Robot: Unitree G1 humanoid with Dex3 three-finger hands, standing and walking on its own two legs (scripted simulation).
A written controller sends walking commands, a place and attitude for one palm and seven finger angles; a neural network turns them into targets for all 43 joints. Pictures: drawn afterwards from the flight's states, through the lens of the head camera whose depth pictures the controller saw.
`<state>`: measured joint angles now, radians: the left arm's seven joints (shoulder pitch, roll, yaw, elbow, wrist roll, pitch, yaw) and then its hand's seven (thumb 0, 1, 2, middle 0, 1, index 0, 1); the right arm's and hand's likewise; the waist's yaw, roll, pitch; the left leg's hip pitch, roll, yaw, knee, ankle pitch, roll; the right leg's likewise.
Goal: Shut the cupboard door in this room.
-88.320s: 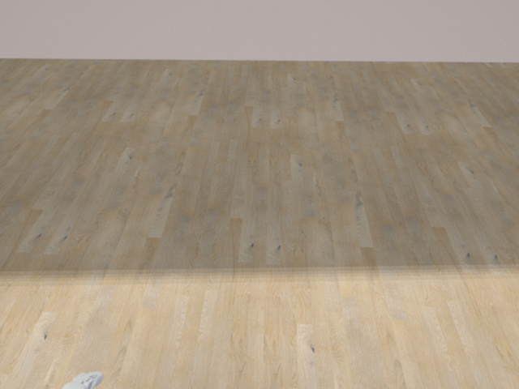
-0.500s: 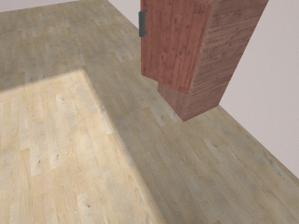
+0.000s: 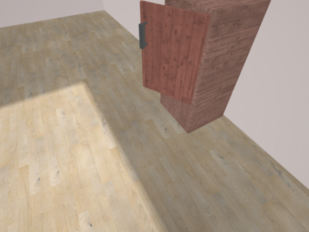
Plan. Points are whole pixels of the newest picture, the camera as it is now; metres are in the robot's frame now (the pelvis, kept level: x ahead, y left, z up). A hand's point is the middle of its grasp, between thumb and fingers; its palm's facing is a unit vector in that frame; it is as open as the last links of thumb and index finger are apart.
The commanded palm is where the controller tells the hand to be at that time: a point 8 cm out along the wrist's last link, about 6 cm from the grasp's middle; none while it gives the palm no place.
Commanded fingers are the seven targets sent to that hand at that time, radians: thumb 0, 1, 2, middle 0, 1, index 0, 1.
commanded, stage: let the arm hang, fingers relaxed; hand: left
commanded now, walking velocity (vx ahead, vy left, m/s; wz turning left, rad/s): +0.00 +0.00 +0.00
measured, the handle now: (144, 35) +1.16 +0.11 -0.02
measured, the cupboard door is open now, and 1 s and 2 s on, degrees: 29 29 29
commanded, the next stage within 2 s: look to check the result in 0.06 s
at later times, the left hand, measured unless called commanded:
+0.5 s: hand out of the picture +0.02 +0.20 -0.17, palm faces +0.01 -0.97 -0.25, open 7.4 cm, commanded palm none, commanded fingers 0.00 0.90 0.90 -0.20 -0.30 -0.20 -0.30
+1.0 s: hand out of the picture +0.06 +0.20 -0.18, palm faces +0.12 -0.96 -0.26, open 7.4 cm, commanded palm none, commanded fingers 0.00 0.90 0.90 -0.20 -0.30 -0.20 -0.30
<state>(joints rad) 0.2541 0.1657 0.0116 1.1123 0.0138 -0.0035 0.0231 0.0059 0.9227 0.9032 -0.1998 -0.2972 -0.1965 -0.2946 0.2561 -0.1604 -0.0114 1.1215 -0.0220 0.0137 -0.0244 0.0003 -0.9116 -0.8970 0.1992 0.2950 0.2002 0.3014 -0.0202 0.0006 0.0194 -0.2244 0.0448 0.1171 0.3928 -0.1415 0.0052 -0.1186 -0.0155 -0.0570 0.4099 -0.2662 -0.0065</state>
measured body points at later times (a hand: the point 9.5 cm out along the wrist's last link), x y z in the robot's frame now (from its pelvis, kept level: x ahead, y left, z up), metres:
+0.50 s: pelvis +0.01 -0.01 +0.00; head +0.03 -0.01 +0.45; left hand +0.02 +0.25 -0.15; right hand +0.05 -0.27 -0.15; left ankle +0.05 +0.12 -0.74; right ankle -0.03 -0.11 -0.74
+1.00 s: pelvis +0.02 -0.01 -0.01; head +0.05 +0.00 +0.44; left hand +0.05 +0.26 -0.16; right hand +0.09 -0.26 -0.16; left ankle +0.02 +0.11 -0.72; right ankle -0.03 -0.11 -0.74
